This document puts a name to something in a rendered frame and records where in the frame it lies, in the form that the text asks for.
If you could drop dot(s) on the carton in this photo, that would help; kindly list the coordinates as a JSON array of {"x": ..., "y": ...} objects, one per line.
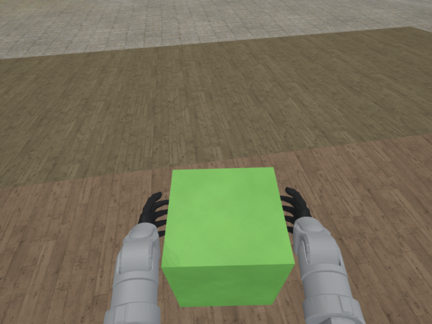
[{"x": 226, "y": 240}]

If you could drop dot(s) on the robot right forearm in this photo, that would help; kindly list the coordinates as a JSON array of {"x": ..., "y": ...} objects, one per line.
[{"x": 328, "y": 297}]

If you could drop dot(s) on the robot left hand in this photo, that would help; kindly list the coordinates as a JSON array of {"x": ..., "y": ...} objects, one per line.
[{"x": 148, "y": 212}]

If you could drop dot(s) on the robot left forearm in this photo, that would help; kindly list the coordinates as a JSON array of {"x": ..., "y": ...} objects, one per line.
[{"x": 136, "y": 279}]

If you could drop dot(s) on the robot right hand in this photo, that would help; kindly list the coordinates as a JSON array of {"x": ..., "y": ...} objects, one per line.
[{"x": 299, "y": 208}]

